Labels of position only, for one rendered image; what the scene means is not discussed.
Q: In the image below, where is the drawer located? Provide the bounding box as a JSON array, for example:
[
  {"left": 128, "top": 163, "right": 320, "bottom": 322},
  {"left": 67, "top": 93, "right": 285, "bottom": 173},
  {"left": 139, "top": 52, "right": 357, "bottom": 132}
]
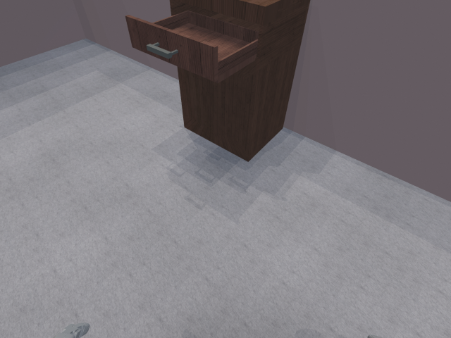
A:
[{"left": 125, "top": 11, "right": 259, "bottom": 83}]

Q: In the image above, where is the left robot hand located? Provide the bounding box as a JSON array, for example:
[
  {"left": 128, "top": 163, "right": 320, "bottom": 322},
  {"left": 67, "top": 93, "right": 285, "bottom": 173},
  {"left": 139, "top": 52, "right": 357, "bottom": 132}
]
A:
[{"left": 54, "top": 323, "right": 89, "bottom": 338}]

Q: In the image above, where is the cabinet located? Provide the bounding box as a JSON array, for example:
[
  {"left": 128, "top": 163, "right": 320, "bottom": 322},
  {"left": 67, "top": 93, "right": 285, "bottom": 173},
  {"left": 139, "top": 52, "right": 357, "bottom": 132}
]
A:
[{"left": 170, "top": 0, "right": 310, "bottom": 162}]

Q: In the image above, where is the handle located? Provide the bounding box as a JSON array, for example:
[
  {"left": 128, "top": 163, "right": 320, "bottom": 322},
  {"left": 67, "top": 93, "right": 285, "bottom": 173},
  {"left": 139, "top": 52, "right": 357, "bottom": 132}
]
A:
[{"left": 147, "top": 42, "right": 178, "bottom": 59}]

